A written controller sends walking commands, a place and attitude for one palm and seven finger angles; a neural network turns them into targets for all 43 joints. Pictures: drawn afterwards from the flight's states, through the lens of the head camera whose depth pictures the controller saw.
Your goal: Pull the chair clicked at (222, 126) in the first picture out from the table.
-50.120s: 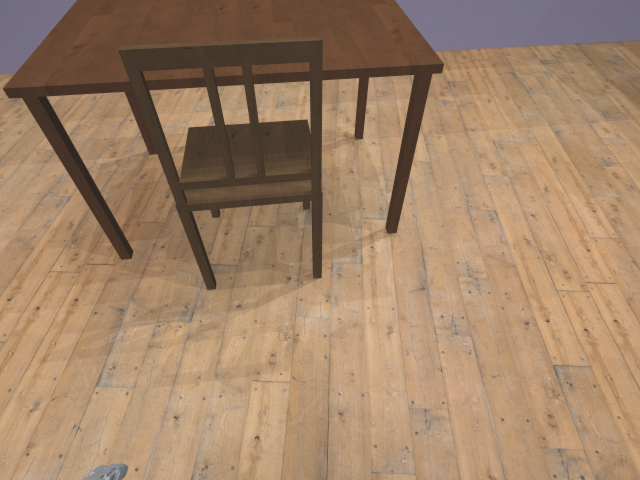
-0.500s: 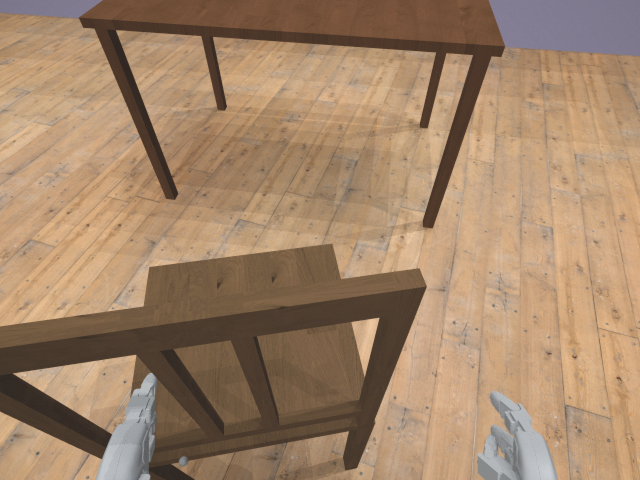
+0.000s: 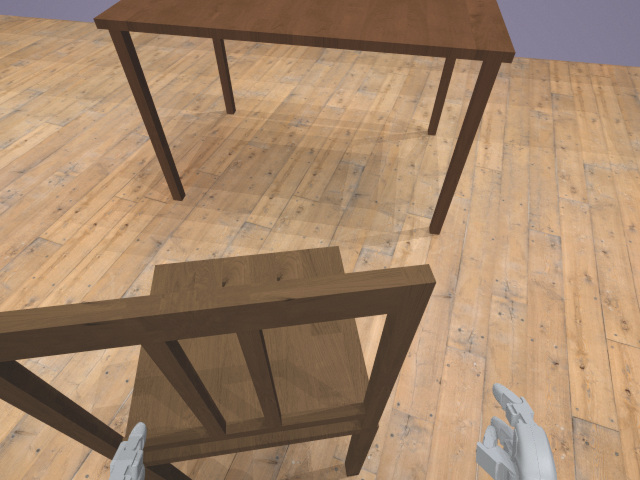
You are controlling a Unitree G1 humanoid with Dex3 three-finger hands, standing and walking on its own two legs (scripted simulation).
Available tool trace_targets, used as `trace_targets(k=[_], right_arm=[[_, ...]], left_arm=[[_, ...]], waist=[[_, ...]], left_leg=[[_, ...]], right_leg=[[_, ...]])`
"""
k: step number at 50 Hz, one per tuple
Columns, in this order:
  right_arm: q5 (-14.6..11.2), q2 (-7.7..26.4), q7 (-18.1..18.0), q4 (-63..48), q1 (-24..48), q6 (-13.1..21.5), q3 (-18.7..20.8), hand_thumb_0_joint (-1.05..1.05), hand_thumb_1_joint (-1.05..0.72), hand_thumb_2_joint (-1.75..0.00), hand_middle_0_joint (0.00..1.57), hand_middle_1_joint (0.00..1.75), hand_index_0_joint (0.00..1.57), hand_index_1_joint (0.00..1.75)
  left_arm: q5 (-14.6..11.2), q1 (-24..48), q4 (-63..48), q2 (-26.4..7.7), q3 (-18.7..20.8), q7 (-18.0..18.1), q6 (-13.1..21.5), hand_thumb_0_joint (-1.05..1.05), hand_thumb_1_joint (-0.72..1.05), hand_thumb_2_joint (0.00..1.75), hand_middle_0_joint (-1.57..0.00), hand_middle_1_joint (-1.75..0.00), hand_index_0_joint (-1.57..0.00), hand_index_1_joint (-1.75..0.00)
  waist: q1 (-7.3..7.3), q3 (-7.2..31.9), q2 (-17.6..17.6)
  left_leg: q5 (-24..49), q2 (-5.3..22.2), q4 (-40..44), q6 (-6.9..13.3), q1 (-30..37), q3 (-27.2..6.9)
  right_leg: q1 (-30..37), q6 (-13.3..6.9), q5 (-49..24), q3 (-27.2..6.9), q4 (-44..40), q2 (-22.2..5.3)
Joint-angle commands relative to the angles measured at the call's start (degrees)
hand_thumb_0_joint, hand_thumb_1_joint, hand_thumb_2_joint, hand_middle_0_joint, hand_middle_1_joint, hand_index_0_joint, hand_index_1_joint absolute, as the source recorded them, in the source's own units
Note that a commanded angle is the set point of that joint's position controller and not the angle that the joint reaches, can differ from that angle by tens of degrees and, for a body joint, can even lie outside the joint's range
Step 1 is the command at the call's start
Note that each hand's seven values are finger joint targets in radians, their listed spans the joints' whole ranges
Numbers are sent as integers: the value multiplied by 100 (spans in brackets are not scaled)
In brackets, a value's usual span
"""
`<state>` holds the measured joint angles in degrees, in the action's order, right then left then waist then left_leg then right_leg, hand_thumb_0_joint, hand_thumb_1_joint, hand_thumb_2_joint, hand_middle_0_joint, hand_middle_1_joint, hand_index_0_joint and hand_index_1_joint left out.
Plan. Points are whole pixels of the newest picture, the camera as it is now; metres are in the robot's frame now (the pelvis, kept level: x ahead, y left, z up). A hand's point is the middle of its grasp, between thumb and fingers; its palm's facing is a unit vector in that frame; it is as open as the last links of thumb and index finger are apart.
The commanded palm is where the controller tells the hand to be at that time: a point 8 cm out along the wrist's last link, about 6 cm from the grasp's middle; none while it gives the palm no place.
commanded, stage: draw the hand back to the body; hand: left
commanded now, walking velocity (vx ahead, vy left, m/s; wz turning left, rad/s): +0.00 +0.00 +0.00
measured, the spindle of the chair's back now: (194, 393) +0.24 +0.18 -0.02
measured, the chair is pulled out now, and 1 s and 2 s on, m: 0.79 0.78 0.78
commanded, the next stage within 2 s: step back with the hand held close in 1.60 s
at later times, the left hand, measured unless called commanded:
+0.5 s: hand (117, 474) +0.13 +0.19 +0.09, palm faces +0.05 -0.99 -0.10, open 17.5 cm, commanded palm +0.08 +0.25 +0.11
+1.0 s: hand (64, 438) +0.15 +0.24 +0.11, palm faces +0.24 -0.85 -0.47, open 11.7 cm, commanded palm +0.13 +0.29 +0.20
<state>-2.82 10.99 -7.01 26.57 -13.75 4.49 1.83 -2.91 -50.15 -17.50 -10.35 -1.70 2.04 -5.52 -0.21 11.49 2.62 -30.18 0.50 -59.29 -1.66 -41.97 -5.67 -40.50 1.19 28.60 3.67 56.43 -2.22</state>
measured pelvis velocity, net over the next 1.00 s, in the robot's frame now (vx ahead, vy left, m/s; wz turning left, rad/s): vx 0.01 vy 0.00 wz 0.01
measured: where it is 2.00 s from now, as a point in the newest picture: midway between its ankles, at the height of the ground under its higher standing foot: outside the picture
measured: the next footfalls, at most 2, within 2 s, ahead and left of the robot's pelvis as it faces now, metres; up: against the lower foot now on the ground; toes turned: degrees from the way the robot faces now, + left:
none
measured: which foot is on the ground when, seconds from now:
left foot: down 0.00-1.00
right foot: down 0.00-1.00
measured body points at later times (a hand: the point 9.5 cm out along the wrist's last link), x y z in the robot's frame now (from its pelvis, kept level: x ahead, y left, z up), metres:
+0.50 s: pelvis -0.01 +0.00 +0.00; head +0.00 -0.01 +0.45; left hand +0.12 +0.24 +0.09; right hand +0.18 -0.23 -0.07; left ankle -0.01 +0.14 -0.67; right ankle -0.01 -0.14 -0.67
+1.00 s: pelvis +0.01 +0.00 +0.05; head +0.01 -0.02 +0.50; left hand +0.13 +0.28 +0.14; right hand +0.21 -0.21 -0.02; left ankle -0.01 +0.14 -0.67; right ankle -0.01 -0.14 -0.67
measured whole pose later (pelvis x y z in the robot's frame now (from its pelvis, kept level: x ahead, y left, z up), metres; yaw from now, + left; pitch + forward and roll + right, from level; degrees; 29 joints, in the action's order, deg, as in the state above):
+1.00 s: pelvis +0.01 +0.00 +0.05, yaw +0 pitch -2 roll -1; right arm -1.7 11.9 -7.7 35.4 -10.9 10.3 -3.7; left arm -3.4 -40.3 -22.8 -22.6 7.3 7.9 -8.2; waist 3.8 -0.1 3.6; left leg -21.5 1.0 -35.7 -1.7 -12.5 -4.7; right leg -11.4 1.2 20.1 3.6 33.4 -2.0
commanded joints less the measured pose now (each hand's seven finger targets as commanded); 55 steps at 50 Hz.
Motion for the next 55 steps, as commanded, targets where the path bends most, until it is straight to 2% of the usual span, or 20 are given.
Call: trace_targets(k=[1, 2, 4, 7, 12, 15, 19, 24, 26, 27, 28, 29, 31, 34, 36, 39, 43, 49, 51, 55], right_arm=[[7, 595, -97, -1018, 507, 322, 299, 0, -90, -90, 20, 30, 20, 30], [10, 600, -101, -950, 443, 468, 283, 0, -90, -90, 20, 30, 20, 30], [-4, 628, -110, -769, 383, 609, 331, 0, -90, -90, 20, 30, 20, 30], [-60, 544, -32, -659, 462, 754, 341, 0, -90, -90, 20, 30, 20, 30], [-125, 495, 161, -520, 757, 811, 384, 0, -90, -90, 20, 30, 20, 30], [-170, 542, 201, -570, 891, 809, 370, 0, -90, -90, 20, 30, 20, 30], [-256, 561, 125, -763, 1008, 807, 289, 0, -90, -90, 20, 30, 20, 30], [-265, 619, 1, -691, 865, 951, 185, 0, -90, -90, 20, 30, 20, 30], [-270, 644, -8, -647, 777, 1032, 142, 0, -90, -90, 20, 30, 20, 30], [-115, 553, -117, -745, 795, 777, 99, 0, -90, -90, 20, 30, 20, 30], [-80, 455, -150, -889, 795, 704, -17, 0, -90, -90, 20, 30, 20, 30], [-81, 455, -163, -783, 816, 622, -23, 0, -90, -90, 20, 30, 20, 30], [-44, 475, -197, -697, 844, 428, -84, 0, -90, -90, 20, 30, 20, 30], [21, 580, -249, -627, 875, 430, -154, 0, -90, -90, 20, 30, 20, 30], [37, 576, -244, -586, 909, 480, -201, 0, -90, -90, 20, 30, 20, 30], [60, 635, -242, -408, 939, 576, -230, 0, -90, -90, 20, 30, 20, 30], [105, 637, -202, -244, 974, 764, -269, 0, -90, -90, 20, 30, 20, 30], [146, 709, -114, 44, 951, 1037, -281, 0, -90, -90, 20, 30, 20, 30], [153, 703, -75, 92, 1035, 1119, -294, 0, -90, -90, 20, 30, 20, 30], [156, 806, -52, 214, 1042, 1181, -266, 0, -90, -90, 20, 30, 20, 30]], left_arm=[[-22, -764, -1156, -399, 244, -32, 460, 0, -55, 20, 0, 0, 0, 0], [-546, -215, -1753, -180, 275, -215, 1042, 0, -55, 20, 0, 0, 0, 0], [-602, -216, -1727, -650, 663, -347, 1537, 0, -55, 20, 0, 0, 0, 0], [-745, -402, -1713, -565, 724, -581, 2023, 0, -55, 20, 0, 0, 0, 0], [-1030, -387, -1314, -615, 959, -1148, 2884, 0, -55, 20, 0, 0, 0, 0], [-1361, -204, -1091, -938, 1460, -1543, 3189, 0, -55, 20, 0, 0, 0, 0], [-1598, -129, -1344, -1032, 1742, -1600, 2733, 0, -55, 20, 0, 0, 0, 0], [-1639, 480, -1669, -1164, 1792, -1479, 2395, 0, -44, 25, -1, -2, -1, -2], [-1615, 592, -1721, -1203, 1821, -1500, 2328, 0, -37, 29, -2, -4, -2, -4], [-513, 298, -1869, -2313, 2286, -467, 1662, 0, -33, 31, -3, -5, -3, -5], [-392, 309, -2340, -1595, 1753, -78, 1369, 0, -30, 32, -4, -5, -4, -5], [-247, 421, -2376, -1592, 1728, 204, 1126, 0, -26, 34, -4, -6, -4, -6], [-120, 271, -2097, -1376, 1528, 497, 856, 0, -19, 37, -5, -8, -5, -8], [-11, 941, -2473, -1921, 1888, 784, 786, 0, -8, 43, -7, -10, -7, -10], [18, 1043, -2416, -1837, 1851, 845, 758, 0, -1, 46, -7, -11, -7, -11], [27, 1543, -2452, -2135, 2148, 943, 745, 0, 10, 51, -9, -14, -9, -14], [21, 1856, -2639, -2183, 2288, 991, 786, 0, 25, 58, -11, -16, -11, -16], [45, 2371, -3169, -2648, 2691, 1105, 787, 0, 47, 69, -14, -21, -14, -21], [44, 2429, -3326, -2611, 2693, 1118, 769, 0, 54, 73, -15, -22, -15, -22], [19, 2855, -3523, -2922, 2926, 1176, 716, 0, 68, 80, -17, -26, -17, -26]], waist=[[-33, 198, -249], [-128, 113, -378], [-29, 370, -100], [35, 444, 75], [85, 294, -108], [135, 363, -244], [216, 404, -59], [73, 23, -219], [63, -46, 2], [525, 219, 249], [311, -126, 303], [316, -271, 446], [250, -675, 211], [250, -652, 324], [253, -752, 331], [264, -809, 431], [287, -684, 479], [360, -314, 870], [366, -233, 948], [340, -335, 846]], left_leg=[[1491, -136, 807, 339, 218, 306], [1594, -174, 614, 319, 131, 298], [1663, -163, 546, 313, 191, 314], [1807, -160, 546, 271, 299, 316], [1638, -125, 436, 222, 34, 300], [1403, -114, 394, 203, -105, 283], [1197, -116, 699, 229, 204, 262], [1058, -64, 968, 252, 465, 197], [1073, -66, 1119, 242, 660, 209], [1034, 102, 1484, 174, 959, 227], [1040, 71, 1629, 171, 1086, 241], [1071, 88, 1687, 177, 1184, 239], [1105, 116, 1888, 191, 1444, 248], [1147, 102, 2216, 198, 1793, 226], [1292, 98, 2415, 195, 2098, 220], [1469, 104, 2657, 178, 2382, 191], [1912, 93, 2884, 175, 2818, 223], [2788, 92, 3071, 150, 3276, 234], [3110, 79, 3058, 159, 3427, 270], [3348, 105, 3108, 154, 3476, 254]], right_leg=[[385, -221, -1159, 195, -793, 169], [218, -213, -1318, 255, -742, 214], [242, -250, -1335, 175, -660, 225], [241, -256, -1402, 195, -558, 226], [216, -233, -1353, 126, -431, 213], [422, -227, -1145, -78, -494, 179], [771, -244, -790, -111, -790, 174], [774, -209, -535, -105, -1181, 204], [807, -208, -568, -33, -1266, 206], [1359, -351, -585, -303, -1559, 12], [1392, -315, -690, -152, -1680, -39], [1473, -337, -696, -151, -1813, -12], [1488, -305, -742, -31, -1989, 17], [1894, -319, -837, -19, -2272, 12], [2046, -304, -1003, 3, -2392, 5], [2349, -325, -1206, -23, -2618, 12], [2725, -303, -1682, -5, -2731, -16], [3300, -315, -2470, 23, -2793, -84], [3372, -302, -2799, 17, -2771, -91], [3451, -276, -3041, 31, -2804, -111]])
